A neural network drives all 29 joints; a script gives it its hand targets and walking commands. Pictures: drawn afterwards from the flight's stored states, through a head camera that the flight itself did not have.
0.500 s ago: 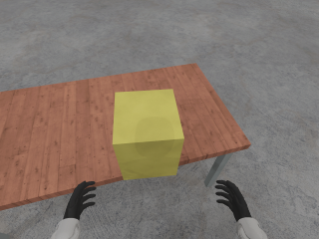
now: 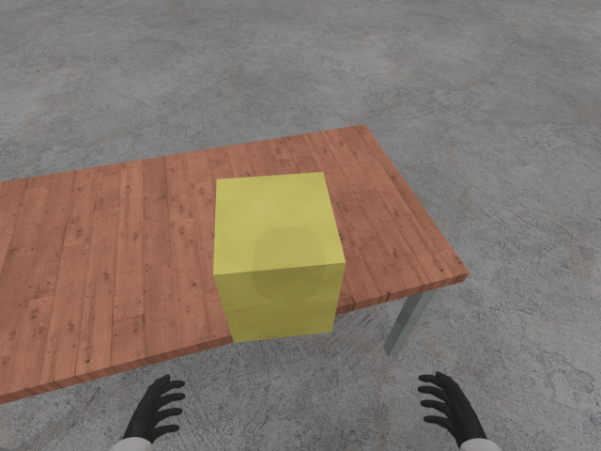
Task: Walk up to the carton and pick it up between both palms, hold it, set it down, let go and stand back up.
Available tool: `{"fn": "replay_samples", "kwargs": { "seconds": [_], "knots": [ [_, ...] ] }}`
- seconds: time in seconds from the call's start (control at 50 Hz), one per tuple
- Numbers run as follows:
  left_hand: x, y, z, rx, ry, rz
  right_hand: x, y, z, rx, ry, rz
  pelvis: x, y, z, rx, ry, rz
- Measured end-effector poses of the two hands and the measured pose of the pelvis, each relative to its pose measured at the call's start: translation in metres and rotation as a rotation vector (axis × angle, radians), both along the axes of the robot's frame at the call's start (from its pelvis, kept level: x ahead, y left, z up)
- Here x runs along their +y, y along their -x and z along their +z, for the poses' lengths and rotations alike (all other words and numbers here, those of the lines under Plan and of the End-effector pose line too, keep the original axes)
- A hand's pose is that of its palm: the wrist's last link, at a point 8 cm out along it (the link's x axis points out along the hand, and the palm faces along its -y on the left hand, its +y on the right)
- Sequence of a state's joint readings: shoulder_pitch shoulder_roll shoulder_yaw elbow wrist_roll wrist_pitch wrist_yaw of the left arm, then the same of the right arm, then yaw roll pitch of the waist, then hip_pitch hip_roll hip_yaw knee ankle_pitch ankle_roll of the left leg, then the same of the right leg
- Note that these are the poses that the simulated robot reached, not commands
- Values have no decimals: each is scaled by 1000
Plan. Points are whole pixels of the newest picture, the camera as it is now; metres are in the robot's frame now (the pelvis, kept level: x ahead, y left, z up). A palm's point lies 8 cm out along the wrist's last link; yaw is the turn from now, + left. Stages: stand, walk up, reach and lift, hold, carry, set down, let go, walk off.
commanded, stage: set down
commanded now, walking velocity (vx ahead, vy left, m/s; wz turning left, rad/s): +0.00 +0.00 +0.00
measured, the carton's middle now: (277, 259) +0.46 +0.07 -0.10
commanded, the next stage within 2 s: let go in 0.06 s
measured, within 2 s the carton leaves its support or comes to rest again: neither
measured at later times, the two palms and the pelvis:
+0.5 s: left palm (153, 429) +0.16 +0.22 -0.08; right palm out of the picture +0.13 -0.23 -0.08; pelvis -0.01 +0.00 +0.00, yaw -1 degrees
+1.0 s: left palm out of the picture -0.02 +0.29 -0.13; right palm out of the picture +0.08 -0.23 -0.13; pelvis -0.01 +0.01 -0.02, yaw +11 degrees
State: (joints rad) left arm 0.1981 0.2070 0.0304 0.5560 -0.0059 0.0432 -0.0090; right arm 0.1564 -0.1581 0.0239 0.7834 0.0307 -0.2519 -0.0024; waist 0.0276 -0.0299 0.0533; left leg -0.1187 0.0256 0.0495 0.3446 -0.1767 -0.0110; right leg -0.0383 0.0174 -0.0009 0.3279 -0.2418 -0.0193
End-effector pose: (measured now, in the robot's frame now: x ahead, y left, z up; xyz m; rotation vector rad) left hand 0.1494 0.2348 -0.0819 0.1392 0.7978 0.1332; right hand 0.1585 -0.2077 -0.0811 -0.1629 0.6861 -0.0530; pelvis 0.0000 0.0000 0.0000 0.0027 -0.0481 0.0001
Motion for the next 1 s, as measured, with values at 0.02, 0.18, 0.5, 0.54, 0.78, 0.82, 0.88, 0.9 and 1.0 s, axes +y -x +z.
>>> {"fn": "replay_samples", "kwargs": {
  "seconds": [0.02,0.18,0.5,0.54,0.78,0.82,0.88,0.9,1.0],
  "knots": [
    [0,1,-1,9,-1,-1,-1,2,-1,7,2,-2,0,1,0,-1,0,0],
    [-1,9,-3,65,-16,-26,-11,15,-4,44,24,-22,1,5,0,-4,0,-3],
    [-14,-10,-1,42,-17,-61,-25,24,-1,41,38,-37,-1,8,-1,-5,-3,-24],
    [-14,-10,-1,44,-14,-60,-25,25,-1,41,37,-38,-1,8,-1,-4,-3,-25],
    [37,47,-18,68,-87,110,-39,67,-38,356,124,7,-1,9,-16,45,22,104],
    [47,71,-27,121,-97,154,-37,73,-41,388,133,23,1,9,-17,45,27,124],
    [55,108,-39,209,-98,208,-31,79,-43,418,138,45,4,10,-18,48,26,150],
    [56,120,-42,237,-96,223,-30,80,-44,424,139,52,5,11,-17,50,26,158],
    [54,171,-48,345,-81,287,-22,79,-45,440,141,86,7,15,-15,58,25,192]
  ]
}}
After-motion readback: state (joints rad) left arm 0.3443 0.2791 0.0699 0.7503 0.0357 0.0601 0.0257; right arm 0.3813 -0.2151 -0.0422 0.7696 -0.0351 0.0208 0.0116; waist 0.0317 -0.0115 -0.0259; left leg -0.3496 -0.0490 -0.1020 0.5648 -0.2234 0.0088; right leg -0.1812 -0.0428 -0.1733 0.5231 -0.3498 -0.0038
